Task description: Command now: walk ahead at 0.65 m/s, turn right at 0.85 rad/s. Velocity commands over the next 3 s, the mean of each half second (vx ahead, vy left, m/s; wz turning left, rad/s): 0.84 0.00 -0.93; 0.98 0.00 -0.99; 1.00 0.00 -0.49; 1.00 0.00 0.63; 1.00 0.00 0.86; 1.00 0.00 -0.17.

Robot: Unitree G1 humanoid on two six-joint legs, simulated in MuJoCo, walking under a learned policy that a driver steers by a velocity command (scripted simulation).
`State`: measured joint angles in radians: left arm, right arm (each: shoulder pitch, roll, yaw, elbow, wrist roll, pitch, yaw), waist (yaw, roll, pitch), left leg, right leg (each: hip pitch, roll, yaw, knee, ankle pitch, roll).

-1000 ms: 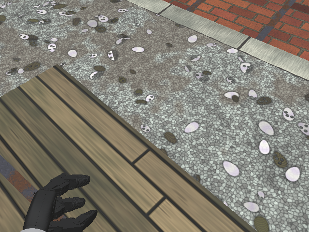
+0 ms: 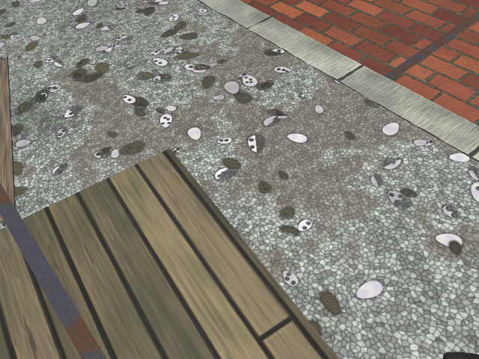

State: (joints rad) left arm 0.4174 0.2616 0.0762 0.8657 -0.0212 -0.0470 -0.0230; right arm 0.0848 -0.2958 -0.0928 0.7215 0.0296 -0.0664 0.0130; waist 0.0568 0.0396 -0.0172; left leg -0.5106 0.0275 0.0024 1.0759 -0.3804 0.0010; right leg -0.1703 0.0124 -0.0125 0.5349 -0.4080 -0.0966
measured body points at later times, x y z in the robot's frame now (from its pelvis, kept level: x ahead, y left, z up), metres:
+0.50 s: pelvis +0.34 -0.03 +0.00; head +0.36 -0.06 +0.45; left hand +0.61 +0.15 -0.09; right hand +0.27 -0.33 -0.12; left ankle +0.38 +0.12 -0.73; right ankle +0.26 -0.11 -0.63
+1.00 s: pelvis +0.66 -0.33 +0.00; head +0.66 -0.37 +0.45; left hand +0.89 -0.18 -0.10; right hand +0.62 -0.67 -0.05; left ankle +0.93 -0.31 -0.65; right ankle +0.60 -0.32 -0.73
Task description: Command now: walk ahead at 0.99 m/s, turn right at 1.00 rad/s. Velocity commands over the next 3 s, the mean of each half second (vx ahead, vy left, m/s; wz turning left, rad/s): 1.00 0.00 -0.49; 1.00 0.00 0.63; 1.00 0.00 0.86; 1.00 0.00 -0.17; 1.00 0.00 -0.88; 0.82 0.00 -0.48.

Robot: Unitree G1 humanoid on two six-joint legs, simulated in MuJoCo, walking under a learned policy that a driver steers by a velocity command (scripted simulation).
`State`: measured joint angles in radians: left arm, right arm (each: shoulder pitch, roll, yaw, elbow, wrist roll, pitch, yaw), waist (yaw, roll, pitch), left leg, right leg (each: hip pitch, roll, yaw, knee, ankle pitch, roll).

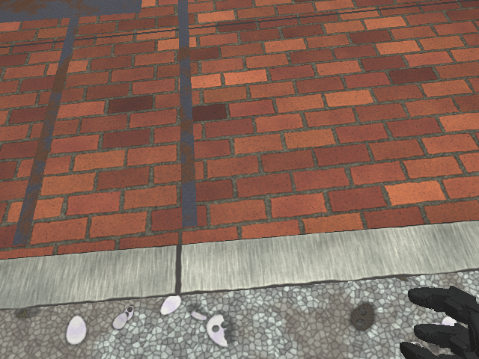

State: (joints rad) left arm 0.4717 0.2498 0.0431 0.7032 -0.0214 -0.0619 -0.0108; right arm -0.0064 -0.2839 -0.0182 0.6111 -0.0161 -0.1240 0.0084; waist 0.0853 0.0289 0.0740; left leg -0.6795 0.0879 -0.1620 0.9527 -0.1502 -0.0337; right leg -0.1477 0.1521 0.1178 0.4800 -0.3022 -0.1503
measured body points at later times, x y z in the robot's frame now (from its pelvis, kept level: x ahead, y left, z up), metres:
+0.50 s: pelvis +0.45 +0.04 +0.00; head +0.47 +0.03 +0.45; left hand +0.76 +0.18 -0.05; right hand +0.30 -0.18 -0.13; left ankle +0.39 +0.17 -0.74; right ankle +0.58 -0.14 -0.67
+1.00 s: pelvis +0.90 -0.05 -0.03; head +0.92 -0.02 +0.42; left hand +0.86 +0.26 -0.16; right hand +1.16 -0.30 -0.08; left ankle +1.10 +0.10 -0.71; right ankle +0.76 -0.20 -0.74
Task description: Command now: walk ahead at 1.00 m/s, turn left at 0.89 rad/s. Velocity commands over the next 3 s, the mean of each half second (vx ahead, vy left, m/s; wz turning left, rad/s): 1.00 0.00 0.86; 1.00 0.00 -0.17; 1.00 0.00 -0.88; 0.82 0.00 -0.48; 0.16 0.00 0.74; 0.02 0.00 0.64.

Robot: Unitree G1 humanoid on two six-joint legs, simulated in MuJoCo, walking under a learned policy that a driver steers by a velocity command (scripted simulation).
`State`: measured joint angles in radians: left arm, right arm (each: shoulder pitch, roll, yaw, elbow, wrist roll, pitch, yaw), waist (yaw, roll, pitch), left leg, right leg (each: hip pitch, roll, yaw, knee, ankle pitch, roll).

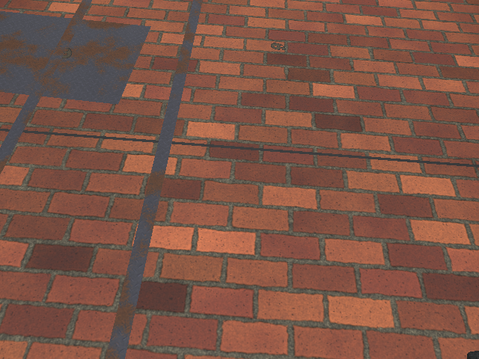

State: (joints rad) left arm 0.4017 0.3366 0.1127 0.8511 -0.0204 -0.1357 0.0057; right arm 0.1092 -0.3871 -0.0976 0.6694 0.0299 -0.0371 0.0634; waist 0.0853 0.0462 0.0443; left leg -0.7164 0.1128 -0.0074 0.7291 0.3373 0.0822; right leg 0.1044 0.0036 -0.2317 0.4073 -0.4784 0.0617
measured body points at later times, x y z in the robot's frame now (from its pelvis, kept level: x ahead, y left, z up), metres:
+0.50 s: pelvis +0.49 +0.04 -0.12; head +0.51 +0.06 +0.33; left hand +0.64 +0.35 -0.15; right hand +0.62 -0.21 -0.24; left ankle +0.26 +0.05 -0.81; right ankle +0.72 -0.01 -0.82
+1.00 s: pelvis +0.88 +0.23 -0.10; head +0.91 +0.25 +0.34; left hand +0.74 +0.45 -0.23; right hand +1.22 +0.14 -0.14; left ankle +0.93 +0.40 -0.82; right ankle +0.73 +0.02 -0.76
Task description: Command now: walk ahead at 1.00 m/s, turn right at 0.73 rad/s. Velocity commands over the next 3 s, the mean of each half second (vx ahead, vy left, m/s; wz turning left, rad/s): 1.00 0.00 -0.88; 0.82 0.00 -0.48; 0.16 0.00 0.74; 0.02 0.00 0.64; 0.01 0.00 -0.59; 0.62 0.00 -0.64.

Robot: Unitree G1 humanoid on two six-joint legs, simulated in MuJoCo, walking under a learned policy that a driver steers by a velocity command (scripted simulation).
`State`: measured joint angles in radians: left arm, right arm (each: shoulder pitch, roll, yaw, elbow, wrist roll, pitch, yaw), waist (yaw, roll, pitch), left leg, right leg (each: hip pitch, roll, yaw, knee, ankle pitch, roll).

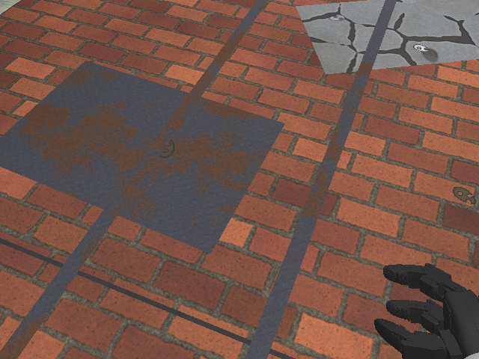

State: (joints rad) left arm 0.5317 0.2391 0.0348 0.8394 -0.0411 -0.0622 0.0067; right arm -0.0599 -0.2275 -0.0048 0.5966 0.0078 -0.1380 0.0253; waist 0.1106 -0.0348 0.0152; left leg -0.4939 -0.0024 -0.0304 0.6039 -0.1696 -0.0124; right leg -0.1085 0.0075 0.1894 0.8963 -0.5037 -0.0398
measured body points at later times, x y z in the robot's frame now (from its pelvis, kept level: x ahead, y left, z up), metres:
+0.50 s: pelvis +0.42 -0.09 -0.01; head +0.45 -0.11 +0.44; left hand +0.65 +0.11 -0.11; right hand +0.44 -0.39 -0.11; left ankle +0.36 +0.13 -0.59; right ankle +0.48 -0.15 -0.72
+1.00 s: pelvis +0.82 -0.23 +0.02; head +0.86 -0.26 +0.47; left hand +1.14 -0.15 -0.07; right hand +0.70 -0.48 -0.10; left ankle +0.94 -0.18 -0.72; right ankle +0.72 -0.29 -0.63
